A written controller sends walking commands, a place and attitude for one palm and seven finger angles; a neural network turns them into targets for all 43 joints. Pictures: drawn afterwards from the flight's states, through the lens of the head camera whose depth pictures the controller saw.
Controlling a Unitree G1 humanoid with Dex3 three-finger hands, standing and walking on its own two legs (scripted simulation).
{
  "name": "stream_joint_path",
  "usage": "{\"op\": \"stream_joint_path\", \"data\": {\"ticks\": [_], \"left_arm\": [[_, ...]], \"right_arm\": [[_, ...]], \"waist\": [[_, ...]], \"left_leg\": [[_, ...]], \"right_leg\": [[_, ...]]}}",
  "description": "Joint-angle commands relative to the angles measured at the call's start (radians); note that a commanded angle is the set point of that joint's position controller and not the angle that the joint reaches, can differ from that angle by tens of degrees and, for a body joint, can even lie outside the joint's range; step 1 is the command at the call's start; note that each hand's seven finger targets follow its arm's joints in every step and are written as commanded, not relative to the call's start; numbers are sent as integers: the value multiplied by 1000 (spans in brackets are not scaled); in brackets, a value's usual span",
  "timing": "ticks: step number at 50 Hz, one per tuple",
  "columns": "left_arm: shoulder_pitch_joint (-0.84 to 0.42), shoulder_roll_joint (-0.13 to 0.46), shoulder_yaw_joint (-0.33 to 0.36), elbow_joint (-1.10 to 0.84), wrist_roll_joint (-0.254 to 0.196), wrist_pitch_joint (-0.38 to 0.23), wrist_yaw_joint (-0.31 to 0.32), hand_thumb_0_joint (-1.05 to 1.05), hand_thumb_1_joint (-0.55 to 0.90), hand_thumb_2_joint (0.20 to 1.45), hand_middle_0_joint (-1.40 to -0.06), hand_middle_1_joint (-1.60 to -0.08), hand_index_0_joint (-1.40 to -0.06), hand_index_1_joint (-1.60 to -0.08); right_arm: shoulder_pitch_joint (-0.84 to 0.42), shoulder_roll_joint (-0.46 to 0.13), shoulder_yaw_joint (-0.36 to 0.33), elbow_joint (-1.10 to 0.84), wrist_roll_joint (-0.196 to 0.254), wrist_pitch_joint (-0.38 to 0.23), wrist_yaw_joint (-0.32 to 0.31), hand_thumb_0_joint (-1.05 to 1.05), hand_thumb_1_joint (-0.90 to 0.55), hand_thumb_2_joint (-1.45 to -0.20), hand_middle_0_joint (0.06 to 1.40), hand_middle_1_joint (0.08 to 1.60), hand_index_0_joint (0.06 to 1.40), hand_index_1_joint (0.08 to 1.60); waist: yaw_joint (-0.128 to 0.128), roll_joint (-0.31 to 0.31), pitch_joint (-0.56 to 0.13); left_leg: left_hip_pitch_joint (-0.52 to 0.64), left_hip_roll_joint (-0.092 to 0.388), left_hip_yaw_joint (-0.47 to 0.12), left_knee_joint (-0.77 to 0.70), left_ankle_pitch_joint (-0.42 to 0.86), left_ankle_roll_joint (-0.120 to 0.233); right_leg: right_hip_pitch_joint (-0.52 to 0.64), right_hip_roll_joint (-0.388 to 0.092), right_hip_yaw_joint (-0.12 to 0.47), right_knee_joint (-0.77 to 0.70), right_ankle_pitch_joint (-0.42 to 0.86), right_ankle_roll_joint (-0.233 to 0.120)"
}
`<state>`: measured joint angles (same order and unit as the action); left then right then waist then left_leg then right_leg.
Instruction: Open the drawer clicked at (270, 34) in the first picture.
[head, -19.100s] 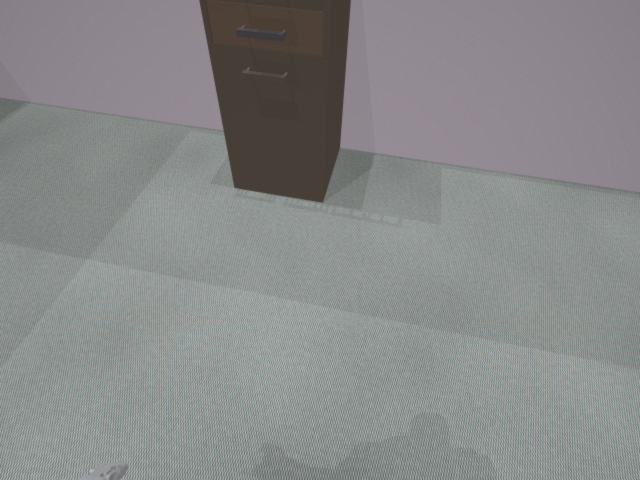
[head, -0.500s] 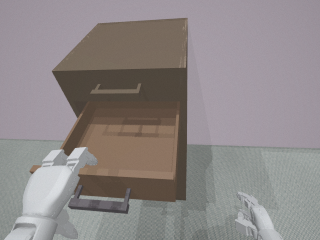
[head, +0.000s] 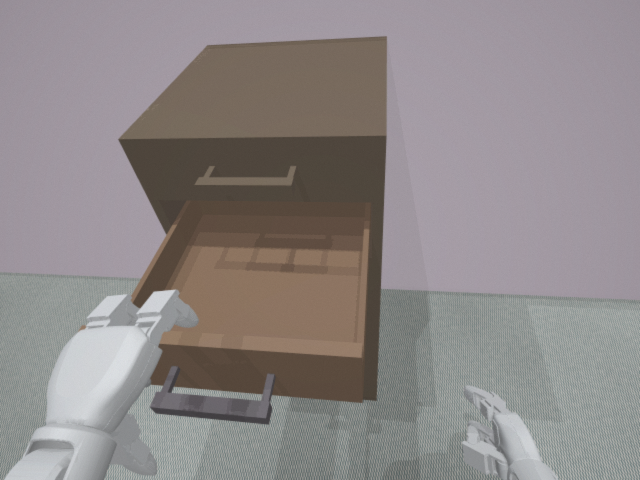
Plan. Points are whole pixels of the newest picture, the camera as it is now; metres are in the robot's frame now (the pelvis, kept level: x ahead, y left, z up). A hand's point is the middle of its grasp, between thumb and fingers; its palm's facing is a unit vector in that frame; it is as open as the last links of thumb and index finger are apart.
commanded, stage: draw the hand back to the body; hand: left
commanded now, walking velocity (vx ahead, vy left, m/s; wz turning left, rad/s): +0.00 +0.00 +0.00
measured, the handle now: (216, 392) +0.23 +0.19 -0.02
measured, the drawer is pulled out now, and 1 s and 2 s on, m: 0.29 0.29 0.29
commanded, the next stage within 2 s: step back with the hand held close in 1.32 s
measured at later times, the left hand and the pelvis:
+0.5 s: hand (154, 365) +0.18 +0.19 +0.15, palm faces +0.28 -0.86 -0.43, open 13.5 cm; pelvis +0.01 -0.01 +0.00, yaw +2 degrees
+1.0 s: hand (124, 343) +0.19 +0.22 +0.16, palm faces +0.39 -0.82 -0.42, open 9.7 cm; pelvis +0.02 -0.02 +0.01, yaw +2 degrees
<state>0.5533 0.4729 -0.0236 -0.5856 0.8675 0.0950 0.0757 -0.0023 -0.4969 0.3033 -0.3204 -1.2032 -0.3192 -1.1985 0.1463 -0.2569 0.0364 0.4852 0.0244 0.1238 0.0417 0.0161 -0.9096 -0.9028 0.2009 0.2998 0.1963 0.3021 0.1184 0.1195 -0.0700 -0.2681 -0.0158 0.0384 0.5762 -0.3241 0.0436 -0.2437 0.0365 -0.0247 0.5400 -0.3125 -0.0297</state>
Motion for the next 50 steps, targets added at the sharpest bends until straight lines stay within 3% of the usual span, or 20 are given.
{"op": "stream_joint_path", "data": {"ticks": [1, 5, 6, 10, 13, 15, 16, 17, 18, 19, 20, 21, 23, 25, 26, 31, 35, 37, 40, 50], "left_arm": [[-68, 143, 124, -204, 10, -14, 36, 0, -500, 300, -300, -1200, -300, -1200], [-56, 181, 177, -223, -7, -12, 38, 0, -500, 300, -300, -1200, -300, -1200], [-23, 157, 155, -198, -6, -12, 31, 0, -500, 300, -300, -1200, -300, -1200], [-34, 207, 222, -193, -27, -9, 38, 0, -500, 300, -300, -1200, -300, -1200], [-27, 194, 203, -178, -35, -26, 27, 0, -500, 300, -300, -1200, -300, -1200], [-13, 214, 237, -226, -44, -30, 35, 0, -500, 300, -300, -1200, -300, -1200], [7, 199, 217, -212, -41, -36, 31, 0, -500, 300, -300, -1200, -300, -1200], [-46, -201, 142, -213, -796, -120, 19, 0, -465, 315, -298, -1178, -298, -1178], [44, -77, 215, -106, -809, -160, 33, 0, -430, 330, -295, -1155, -295, -1155], [39, -30, 271, -199, -872, -186, 44, 0, -395, 345, -292, -1133, -292, -1133], [4, 16, 317, -222, -889, -205, 59, 0, -360, 360, -290, -1110, -290, -1110], [-41, 12, 305, -273, -889, -233, 65, 0, -325, 375, -287, -1087, -287, -1087], [-24, -17, 299, -213, -903, -246, 68, 0, -255, 405, -282, -1043, -282, -1043], [-73, 15, 332, -222, -909, -255, 71, 0, -185, 435, -277, -997, -277, -997], [-59, -20, 315, -169, -913, -259, 67, 0, -150, 450, -275, -975, -275, -975], [-30, -39, 330, -113, -933, -266, 49, 0, 25, 525, -262, -863, -262, -863], [-29, -10, 358, -166, -940, -267, 43, 0, 165, 585, -252, -772, -252, -772], [-11, -3, 375, -146, -944, -262, 43, 0, 235, 615, -247, -728, -247, -728], [-42, 23, 402, -156, -944, -260, 46, 0, 340, 660, -240, -660, -240, -660], [-66, 33, 431, -109, -950, -250, 52, 0, 690, 810, -215, -435, -215, -435]], "right_arm": [[-167, -71, -31, -193, -2, -62, -4, 0, -900, -900, 200, 300, 200, 300], [-209, -81, -28, -201, 11, -64, -3, 0, -900, -900, 200, 300, 200, 300], [-169, -74, -30, -191, 1, -60, -2, 0, -900, -900, 200, 300, 200, 300], [-207, -84, -27, -195, 12, -60, -10, 0, -900, -900, 200, 300, 200, 300], [-171, -88, -37, -183, 1, -54, -15, 0, -900, -900, 200, 300, 200, 300], [-196, -94, -33, -198, 12, -67, -17, 0, -900, -900, 200, 300, 200, 300], [-157, -87, -35, -190, 1, -65, -16, 0, -900, -900, 200, 300, 200, 300], [-103, 5, -34, -219, 25, -157, -43, 0, -900, -900, 200, 300, 200, 300], [-84, -33, -37, -169, 13, -205, -67, 0, -900, -900, 200, 300, 200, 300], [-87, -38, -35, -162, 9, -220, -89, 0, -900, -900, 200, 300, 200, 300], [-110, -42, -31, -141, 3, -244, -105, 0, -900, -900, 200, 300, 200, 300], [-83, -42, -24, -137, -8, -266, -113, 0, -900, -900, 200, 300, 200, 300], [-81, -35, -23, -103, -12, -289, -121, 0, -900, -900, 200, 300, 200, 300], [-94, -38, -23, -88, -9, -307, -122, 0, -900, -900, 200, 300, 200, 300], [-81, -36, -21, -72, -13, -306, -122, 0, -900, -900, 200, 300, 200, 300], [-98, -42, -34, -52, -12, -308, -112, 0, -900, -900, 200, 300, 200, 300], [-110, -48, -45, -54, -9, -307, -107, 0, -900, -900, 200, 300, 200, 300], [-106, -48, -50, -52, -5, -296, -107, 0, -900, -900, 200, 300, 200, 300], [-116, -52, -54, -49, -3, -285, -113, 0, -900, -900, 200, 300, 200, 300], [-119, -56, -58, -44, 0, -263, -120, 0, -900, -900, 200, 300, 200, 300]], "waist": [[-4, -56, -90], [-2, -47, -81], [1, -52, -86], [-4, -76, -52], [-6, -63, -59], [-6, -40, -91], [-6, -40, -93], [-121, -162, -7], [-92, -179, 8], [-75, -165, -24], [-68, -157, -22], [-70, -134, -62], [-72, -89, 11], [-67, -33, 47], [-72, -14, 67], [-65, -46, 39], [-61, -69, -32], [-62, -101, -36], [-64, -62, -29], [-64, -71, 1]], "left_leg": [[94, 44, -48, -73, 281, -8], [91, 51, -59, -78, 306, -17], [86, 45, -47, -77, 309, -12], [79, 48, -56, -85, 274, -17], [83, 38, -48, -86, 285, -11], [104, 43, -55, -70, 303, -15], [97, 42, -48, -71, 315, -12], [189, 60, -73, -90, 258, 5], [179, 75, -77, -100, 253, 0], [177, 70, -81, -122, 269, -9], [175, 65, -79, -125, 255, -12], [172, 49, -69, -128, 264, -11], [148, 43, -64, -132, 258, -15], [139, 44, -67, -144, 240, -22], [135, 38, -65, -149, 226, -21], [151, 40, -61, -155, 284, -20], [181, 45, -63, -149, 382, -23], [178, 46, -59, -151, 388, -22], [189, 41, -53, -151, 380, -23], [200, 38, -53, -165, 352, -22]], "right_leg": [[-31, -28, 9, -94, 152, -12], [-16, -26, 31, -94, 192, -14], [-14, -28, 7, -93, 191, -11], [-19, -26, 30, -107, 178, -9], [-17, -29, 7, -110, 189, -4], [-13, -30, 38, -108, 216, -8], [-16, -33, 6, -102, 210, -5], [19, -28, -32, -91, 198, -6], [1, -26, -28, -93, 160, -3], [41, -46, -28, -108, 172, 5], [47, -43, -21, -113, 179, 7], [75, -54, -20, -119, 210, 5], [53, -58, -23, -137, 212, 2], [52, -62, -12, -163, 189, -4], [45, -60, -18, -173, 185, -5], [89, -59, -20, -179, 253, -3], [135, -63, -17, -165, 346, -2], [142, -66, -17, -163, 370, 3], [133, -64, -10, -177, 367, 3], [116, -62, -11, -199, 331, 7]]}}
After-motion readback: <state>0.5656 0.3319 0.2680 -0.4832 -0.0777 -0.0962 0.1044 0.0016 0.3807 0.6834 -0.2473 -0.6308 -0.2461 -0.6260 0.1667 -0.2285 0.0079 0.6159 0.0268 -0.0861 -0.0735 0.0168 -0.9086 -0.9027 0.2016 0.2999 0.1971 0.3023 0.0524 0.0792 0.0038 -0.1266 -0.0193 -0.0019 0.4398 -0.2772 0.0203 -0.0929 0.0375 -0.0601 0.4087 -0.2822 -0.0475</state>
